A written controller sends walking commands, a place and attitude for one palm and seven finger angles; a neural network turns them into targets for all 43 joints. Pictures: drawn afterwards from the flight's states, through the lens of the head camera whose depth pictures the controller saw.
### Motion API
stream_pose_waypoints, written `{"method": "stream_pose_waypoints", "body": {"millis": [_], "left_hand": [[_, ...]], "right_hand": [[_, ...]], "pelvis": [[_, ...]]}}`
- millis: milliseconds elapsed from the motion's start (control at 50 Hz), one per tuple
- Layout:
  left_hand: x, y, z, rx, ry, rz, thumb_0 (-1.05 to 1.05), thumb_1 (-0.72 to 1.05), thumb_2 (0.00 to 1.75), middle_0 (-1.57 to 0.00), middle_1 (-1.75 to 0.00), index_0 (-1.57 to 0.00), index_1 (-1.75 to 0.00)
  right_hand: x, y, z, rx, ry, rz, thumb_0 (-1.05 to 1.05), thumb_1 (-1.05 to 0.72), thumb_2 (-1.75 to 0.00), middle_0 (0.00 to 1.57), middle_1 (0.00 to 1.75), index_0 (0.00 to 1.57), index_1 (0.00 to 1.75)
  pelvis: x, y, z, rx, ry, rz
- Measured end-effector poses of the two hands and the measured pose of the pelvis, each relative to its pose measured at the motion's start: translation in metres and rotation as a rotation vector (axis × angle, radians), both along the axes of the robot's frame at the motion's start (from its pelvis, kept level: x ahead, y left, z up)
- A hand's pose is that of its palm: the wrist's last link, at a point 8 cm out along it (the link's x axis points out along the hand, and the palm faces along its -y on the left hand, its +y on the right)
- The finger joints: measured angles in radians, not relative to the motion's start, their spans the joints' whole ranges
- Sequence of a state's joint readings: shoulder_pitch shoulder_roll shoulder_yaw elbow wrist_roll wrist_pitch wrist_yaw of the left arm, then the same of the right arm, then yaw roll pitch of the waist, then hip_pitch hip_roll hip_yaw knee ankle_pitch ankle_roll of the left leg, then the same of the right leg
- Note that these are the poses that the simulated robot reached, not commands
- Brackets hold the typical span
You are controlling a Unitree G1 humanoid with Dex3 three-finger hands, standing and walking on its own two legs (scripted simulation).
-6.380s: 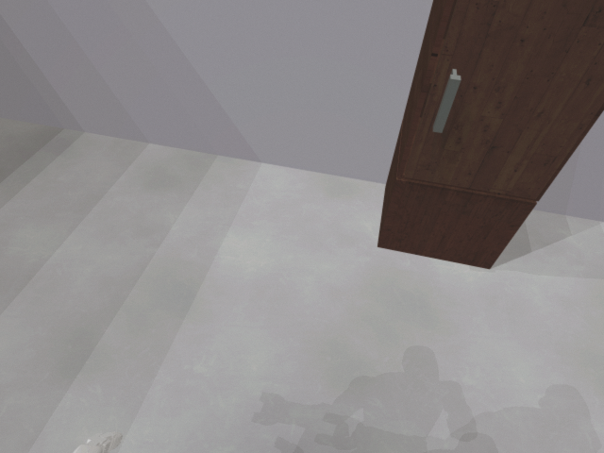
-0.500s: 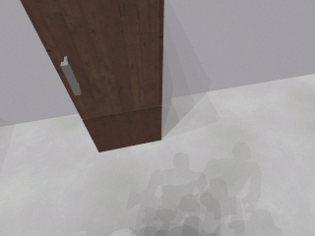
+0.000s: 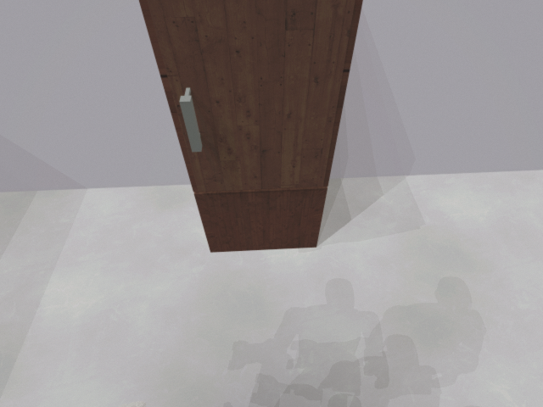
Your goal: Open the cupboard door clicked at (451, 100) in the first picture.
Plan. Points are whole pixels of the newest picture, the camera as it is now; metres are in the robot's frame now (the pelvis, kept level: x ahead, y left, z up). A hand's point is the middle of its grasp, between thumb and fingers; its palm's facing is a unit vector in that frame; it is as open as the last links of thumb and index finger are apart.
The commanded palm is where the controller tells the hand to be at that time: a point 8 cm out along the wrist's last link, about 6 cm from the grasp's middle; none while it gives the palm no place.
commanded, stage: turn to face it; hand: left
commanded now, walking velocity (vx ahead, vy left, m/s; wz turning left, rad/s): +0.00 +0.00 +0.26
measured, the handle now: (192, 120) +0.77 +0.23 -0.04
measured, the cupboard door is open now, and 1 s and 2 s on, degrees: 0 0 0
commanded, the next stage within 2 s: take the last steps up to it in 0.02 s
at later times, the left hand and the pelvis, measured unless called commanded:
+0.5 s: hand out of the picture -0.09 +0.20 -0.18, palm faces +0.21 -0.96 -0.18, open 7.4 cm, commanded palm none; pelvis +0.00 +0.02 +0.00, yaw +7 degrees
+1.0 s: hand (179, 362) +0.22 +0.18 -0.16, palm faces +0.13 -0.97 -0.19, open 7.4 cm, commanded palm none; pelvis +0.15 +0.00 -0.01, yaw +6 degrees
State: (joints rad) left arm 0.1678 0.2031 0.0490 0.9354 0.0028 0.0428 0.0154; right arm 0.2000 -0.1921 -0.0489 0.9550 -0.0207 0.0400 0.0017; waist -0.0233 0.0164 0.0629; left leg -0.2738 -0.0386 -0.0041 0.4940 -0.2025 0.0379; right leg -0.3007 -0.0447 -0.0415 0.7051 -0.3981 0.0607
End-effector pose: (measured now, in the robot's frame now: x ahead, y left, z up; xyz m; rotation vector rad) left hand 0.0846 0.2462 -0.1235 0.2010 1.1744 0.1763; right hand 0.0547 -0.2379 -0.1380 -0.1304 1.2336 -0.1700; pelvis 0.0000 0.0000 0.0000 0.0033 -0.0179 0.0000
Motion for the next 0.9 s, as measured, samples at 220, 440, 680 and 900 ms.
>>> {"method": "stream_pose_waypoints", "body": {"millis": [220,440,680,900], "left_hand": [[-0.063,-0.032,0.009,-0.002,0.010,0.095,0.01,0.91,0.90,-0.20,-0.30,-0.20,-0.30],[-0.167,-0.009,-0.014,-0.076,0.223,0.248,0.01,0.91,0.90,-0.20,-0.30,-0.20,-0.30],[-0.099,0.019,-0.015,-0.111,0.234,0.193,0.01,0.91,0.90,-0.20,-0.30,-0.20,-0.30],[0.098,-0.003,-0.019,-0.047,-0.017,0.055,0.01,0.91,0.90,-0.19,-0.30,-0.20,-0.30]], "right_hand": [[-0.020,-0.023,-0.007,0.029,0.070,0.049,0.00,-0.91,-0.90,0.20,0.30,0.20,0.29],[0.007,0.009,0.008,-0.028,0.046,0.164,0.00,-0.91,-0.90,0.20,0.30,0.20,0.29],[-0.029,0.056,0.009,0.007,0.174,0.074,0.00,-0.91,-0.90,0.20,0.30,0.20,0.29],[-0.024,0.036,-0.023,0.076,0.383,-0.035,0.00,-0.91,-0.90,0.20,0.30,0.20,0.29]], "pelvis": [[-0.017,-0.020,0.005,0.022,-0.014,0.085],[-0.010,0.011,0.004,-0.002,0.008,0.129],[0.034,0.034,0.009,-0.007,0.001,0.115],[0.117,0.004,-0.017,0.015,0.003,0.090]]}}
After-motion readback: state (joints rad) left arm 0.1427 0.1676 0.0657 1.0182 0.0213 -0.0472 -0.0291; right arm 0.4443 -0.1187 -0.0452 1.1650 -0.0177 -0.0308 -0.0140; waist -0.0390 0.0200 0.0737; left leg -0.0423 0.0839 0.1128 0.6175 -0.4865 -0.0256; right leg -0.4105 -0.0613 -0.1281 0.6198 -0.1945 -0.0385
